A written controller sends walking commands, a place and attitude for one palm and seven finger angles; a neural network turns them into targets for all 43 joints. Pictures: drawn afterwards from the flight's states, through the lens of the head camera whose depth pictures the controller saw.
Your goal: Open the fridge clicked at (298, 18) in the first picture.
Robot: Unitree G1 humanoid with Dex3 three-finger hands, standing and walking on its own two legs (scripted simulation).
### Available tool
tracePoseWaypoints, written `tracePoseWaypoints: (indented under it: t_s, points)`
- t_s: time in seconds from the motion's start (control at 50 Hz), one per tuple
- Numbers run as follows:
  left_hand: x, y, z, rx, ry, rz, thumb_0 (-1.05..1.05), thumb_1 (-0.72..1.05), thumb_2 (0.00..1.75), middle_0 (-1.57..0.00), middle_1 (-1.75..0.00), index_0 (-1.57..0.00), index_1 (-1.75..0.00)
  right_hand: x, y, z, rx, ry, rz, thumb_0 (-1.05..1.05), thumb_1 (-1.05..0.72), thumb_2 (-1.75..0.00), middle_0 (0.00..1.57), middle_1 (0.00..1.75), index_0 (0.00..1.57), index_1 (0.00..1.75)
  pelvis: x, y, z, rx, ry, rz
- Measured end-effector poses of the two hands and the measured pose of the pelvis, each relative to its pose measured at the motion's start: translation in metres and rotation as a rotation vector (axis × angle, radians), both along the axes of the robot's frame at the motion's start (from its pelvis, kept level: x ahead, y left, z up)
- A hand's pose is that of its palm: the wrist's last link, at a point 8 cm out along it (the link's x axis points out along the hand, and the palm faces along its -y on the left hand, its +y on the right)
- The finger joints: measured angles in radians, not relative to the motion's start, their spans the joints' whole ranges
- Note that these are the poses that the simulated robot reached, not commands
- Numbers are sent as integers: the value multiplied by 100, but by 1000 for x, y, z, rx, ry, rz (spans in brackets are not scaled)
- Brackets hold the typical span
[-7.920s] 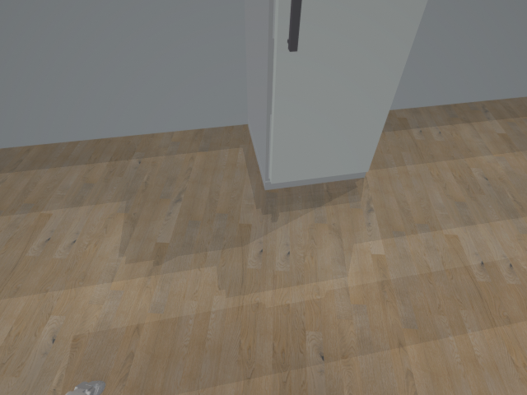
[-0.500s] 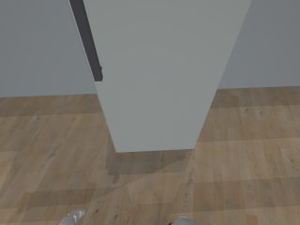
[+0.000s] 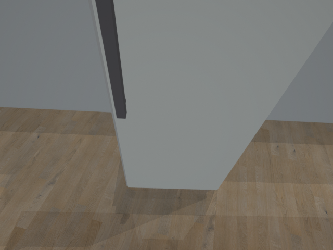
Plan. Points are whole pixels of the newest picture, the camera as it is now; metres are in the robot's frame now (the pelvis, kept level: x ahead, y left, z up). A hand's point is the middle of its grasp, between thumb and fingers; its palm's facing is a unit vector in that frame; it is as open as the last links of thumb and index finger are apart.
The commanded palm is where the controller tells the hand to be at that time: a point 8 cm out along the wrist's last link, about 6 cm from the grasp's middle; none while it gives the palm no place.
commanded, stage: come to a stop and stand still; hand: left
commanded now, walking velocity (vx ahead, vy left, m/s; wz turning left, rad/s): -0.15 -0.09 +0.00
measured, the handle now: (112, 36) +0.49 +0.18 +0.25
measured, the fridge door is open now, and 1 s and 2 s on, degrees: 0 0 0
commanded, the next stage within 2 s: look again from close up in 1.84 s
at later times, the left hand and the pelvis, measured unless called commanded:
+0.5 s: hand out of the picture -0.03 +0.11 -0.16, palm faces +0.05 -0.97 -0.22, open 7.3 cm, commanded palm none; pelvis -0.04 -0.06 +0.01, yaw -1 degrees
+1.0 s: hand out of the picture -0.02 +0.20 -0.17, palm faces -0.01 -0.97 -0.24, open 7.4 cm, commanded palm none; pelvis -0.04 +0.01 -0.01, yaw -1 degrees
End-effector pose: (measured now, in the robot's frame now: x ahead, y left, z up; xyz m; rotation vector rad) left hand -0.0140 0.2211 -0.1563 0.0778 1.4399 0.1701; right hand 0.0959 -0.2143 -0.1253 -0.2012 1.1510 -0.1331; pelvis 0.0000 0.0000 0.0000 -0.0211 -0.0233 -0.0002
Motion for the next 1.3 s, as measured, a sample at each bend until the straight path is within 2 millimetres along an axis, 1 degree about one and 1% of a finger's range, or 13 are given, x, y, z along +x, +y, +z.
tracePoseWaypoints:
  t_s: [0.08, 0.16, 0.22, 0.26, 0.3, 0.42, 0.52, 0.64, 0.72, 0.78, 0.92, 1.08, 1.3]
  points:
    - [2, 4, 5, 34, -1, -20, 0, 91, 90, -20, -30, -20, -30, -6, -11, -1, 7, -1, -27, 0, -92, -90, 20, 30, 21, 30, -11, -8, 0, -2, 7, -16]
    - [9, 1, 10, 77, -48, -33, 0, 91, 90, -20, -30, -20, -30, -28, -33, -9, 13, 22, -47, 0, -91, -90, 20, 30, 21, 30, -23, -22, -3, 5, 6, -18]
    - [10, -9, 14, 108, -101, -45, 0, 91, 90, -20, -29, -20, -30, -49, -54, -21, 30, 51, -60, 0, -91, -90, 20, 30, 21, 30, -31, -37, -8, 19, 2, -12]
    - [5, -20, 13, 127, -127, -56, 0, 91, 90, -20, -29, -20, -30, -63, -66, -32, 49, 73, -75, 0, -91, -90, 20, 30, 20, 30, -34, -48, -14, 41, -3, -11]
    - [-3, -33, 18, 122, -125, -53, 0, 91, 90, -20, -29, -20, -30, -78, -75, -34, 65, 111, -81, 0, -91, -90, 20, 30, 20, 30, -36, -54, -11, 39, -9, -8]
    - [-18, -63, 31, 75, -89, -53, 0, 90, 90, -20, -30, -20, -30, -118, -88, -25, 76, 187, -103, 1, -91, -90, 19, 30, 20, 30, -36, -63, 5, 61, 8, -25]
    - [-27, -61, 31, 75, -76, -23, 1, 91, 90, -20, -30, -21, -30, -141, -88, -21, 52, 267, -88, 1, -91, -90, 19, 30, 20, 30, -39, -60, 7, 61, 22, -7]
    - [-44, -39, 17, 72, -37, -3, 0, 91, 90, -20, -30, -21, -30, -133, -71, -21, 18, 245, -59, 1, -91, -90, 19, 30, 20, 30, -45, -42, -1, 33, 26, 4]
    - [-49, -16, 5, 75, -28, -25, 0, 91, 90, -20, -30, -21, -30, -120, -47, -24, 14, 160, -26, 1, -91, -90, 19, 30, 20, 30, -50, -24, -10, 16, 17, 11]
    - [-45, 0, 5, 82, -41, -39, 0, 91, 90, -20, -30, -21, -30, -112, -28, -24, 23, 112, -15, 1, -92, -90, 19, 30, 20, 30, -50, -13, -11, 16, 4, 9]
    - [-26, 22, 13, 91, -86, -82, 0, 91, 90, -20, -30, -20, -30, -104, -14, -21, 26, 71, -17, 2, -95, -90, 20, 30, 20, 30, -48, 4, -8, 24, 0, -13]
    - [-4, 25, 16, 87, -102, -114, 0, 91, 90, -20, -30, -20, -30, -111, -10, -20, 28, 104, -33, 1, -93, -90, 20, 30, 20, 30, -41, 8, -5, 31, 11, -27]
    - [16, 6, 13, 68, -102, -131, 0, 90, 90, -20, -30, -20, -30, -126, -16, -24, 42, 183, -72, 1, -91, -90, 20, 30, 20, 30, -32, -4, -5, 32, 9, -33]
